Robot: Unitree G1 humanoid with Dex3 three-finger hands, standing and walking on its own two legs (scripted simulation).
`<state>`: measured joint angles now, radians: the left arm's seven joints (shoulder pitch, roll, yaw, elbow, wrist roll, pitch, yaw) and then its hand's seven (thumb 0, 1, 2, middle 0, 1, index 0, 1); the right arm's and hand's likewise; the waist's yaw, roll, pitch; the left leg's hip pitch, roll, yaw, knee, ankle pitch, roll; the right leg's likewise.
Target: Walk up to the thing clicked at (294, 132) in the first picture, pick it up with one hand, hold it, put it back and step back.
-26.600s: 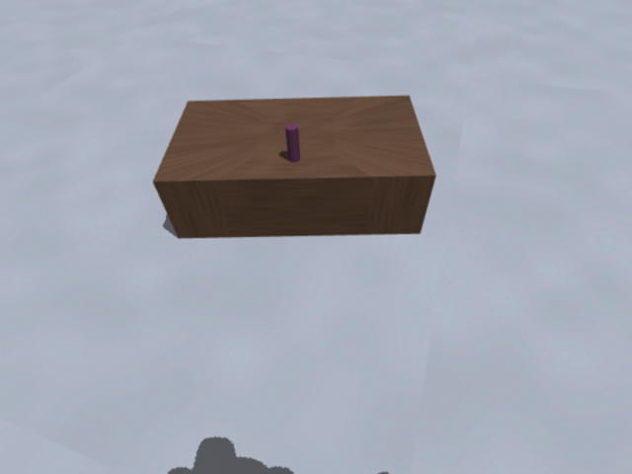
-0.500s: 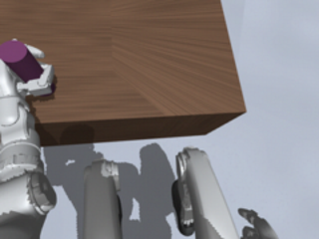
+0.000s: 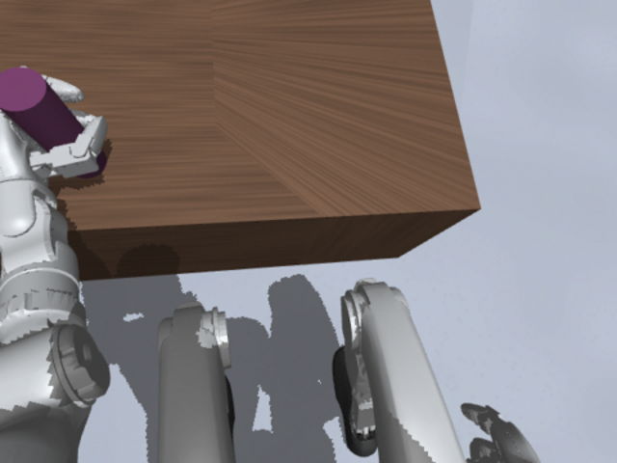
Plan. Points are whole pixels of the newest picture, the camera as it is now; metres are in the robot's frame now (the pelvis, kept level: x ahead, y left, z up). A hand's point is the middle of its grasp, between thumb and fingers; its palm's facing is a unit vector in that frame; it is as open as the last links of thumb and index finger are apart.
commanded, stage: open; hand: left
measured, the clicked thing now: (58, 131) +0.51 +0.26 +0.00
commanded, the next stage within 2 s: withdraw in 0.34 s
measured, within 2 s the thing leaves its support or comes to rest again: neither
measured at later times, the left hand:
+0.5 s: hand (72, 129) +0.52 +0.25 +0.00, palm faces +0.22 -0.98 -0.02, open 15.4 cm
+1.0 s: hand out of the picture +0.50 +0.31 +0.13, palm faces +0.21 -0.96 -0.17, open 17.5 cm
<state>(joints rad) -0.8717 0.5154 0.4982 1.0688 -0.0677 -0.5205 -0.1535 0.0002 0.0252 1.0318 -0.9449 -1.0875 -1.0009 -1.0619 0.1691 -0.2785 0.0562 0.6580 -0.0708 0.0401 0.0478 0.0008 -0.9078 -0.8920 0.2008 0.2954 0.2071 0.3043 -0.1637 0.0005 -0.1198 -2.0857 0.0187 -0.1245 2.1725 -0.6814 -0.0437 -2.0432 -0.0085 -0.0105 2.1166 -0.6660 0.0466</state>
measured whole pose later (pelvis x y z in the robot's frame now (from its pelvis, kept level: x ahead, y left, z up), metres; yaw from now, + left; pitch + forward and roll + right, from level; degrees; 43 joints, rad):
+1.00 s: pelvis +0.01 +0.01 +0.10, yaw +0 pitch +32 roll -5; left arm -0.82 0.68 0.48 0.99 -0.03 -0.23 -0.23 -0.01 -0.58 0.03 -0.08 -0.07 -0.10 -0.05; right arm 0.21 -0.28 0.05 0.60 0.01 0.06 0.00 0.00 -0.88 -0.89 0.20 0.30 0.21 0.31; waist -0.14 0.03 -0.15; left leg -1.78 0.04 -0.11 1.87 -0.65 -0.03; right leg -1.74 -0.01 -0.03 1.80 -0.62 0.04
